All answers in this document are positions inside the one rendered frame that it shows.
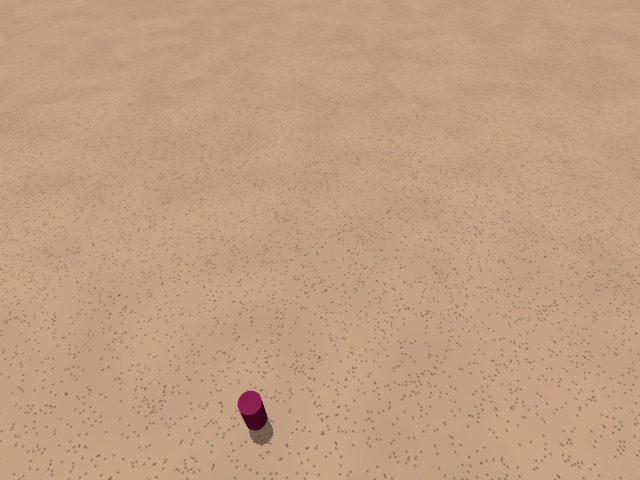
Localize can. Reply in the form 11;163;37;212
238;391;267;430

